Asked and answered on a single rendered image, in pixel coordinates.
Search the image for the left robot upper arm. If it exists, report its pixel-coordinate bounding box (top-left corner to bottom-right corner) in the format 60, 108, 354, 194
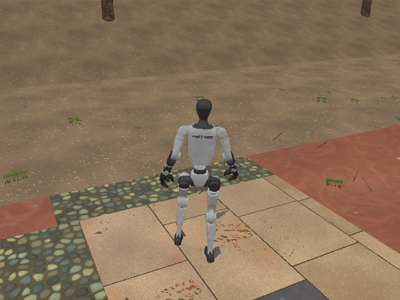
171, 125, 190, 160

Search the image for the left robot thigh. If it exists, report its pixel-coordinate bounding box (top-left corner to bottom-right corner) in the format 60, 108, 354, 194
178, 172, 191, 208

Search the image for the right robot upper arm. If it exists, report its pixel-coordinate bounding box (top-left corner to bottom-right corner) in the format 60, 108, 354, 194
216, 127, 233, 161

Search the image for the robot right hand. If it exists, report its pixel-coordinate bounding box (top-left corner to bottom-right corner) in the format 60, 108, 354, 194
224, 169, 238, 181

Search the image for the left robot forearm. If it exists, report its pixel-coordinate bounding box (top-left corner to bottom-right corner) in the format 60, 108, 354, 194
162, 150, 176, 176

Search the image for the robot left shin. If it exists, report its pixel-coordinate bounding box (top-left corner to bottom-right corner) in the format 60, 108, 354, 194
176, 197, 186, 237

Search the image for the robot left hand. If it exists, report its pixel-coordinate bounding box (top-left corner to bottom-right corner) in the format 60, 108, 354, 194
159, 173, 174, 188

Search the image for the right robot forearm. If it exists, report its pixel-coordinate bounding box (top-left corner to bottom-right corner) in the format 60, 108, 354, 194
226, 151, 237, 172

